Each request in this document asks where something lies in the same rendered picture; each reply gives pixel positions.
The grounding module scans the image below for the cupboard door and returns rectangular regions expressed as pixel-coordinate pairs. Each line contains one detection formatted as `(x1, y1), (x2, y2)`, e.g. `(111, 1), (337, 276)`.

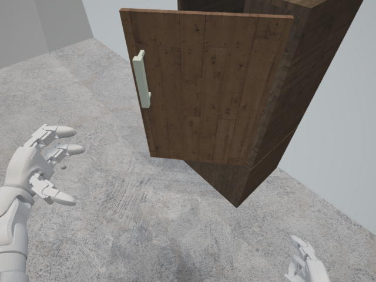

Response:
(119, 8), (294, 166)

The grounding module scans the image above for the left robot hand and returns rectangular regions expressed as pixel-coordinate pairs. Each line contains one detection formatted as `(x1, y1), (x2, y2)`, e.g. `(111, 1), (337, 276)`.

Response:
(4, 124), (85, 206)

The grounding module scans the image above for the right robot hand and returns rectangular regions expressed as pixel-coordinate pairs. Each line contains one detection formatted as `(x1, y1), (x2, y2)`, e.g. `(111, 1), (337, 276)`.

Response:
(284, 235), (331, 282)

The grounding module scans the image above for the handle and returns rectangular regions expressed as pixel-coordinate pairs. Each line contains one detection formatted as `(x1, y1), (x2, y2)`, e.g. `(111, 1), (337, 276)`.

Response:
(132, 50), (151, 108)

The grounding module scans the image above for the left robot forearm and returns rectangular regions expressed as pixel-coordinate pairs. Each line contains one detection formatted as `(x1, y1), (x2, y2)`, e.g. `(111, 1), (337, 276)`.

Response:
(0, 186), (35, 282)

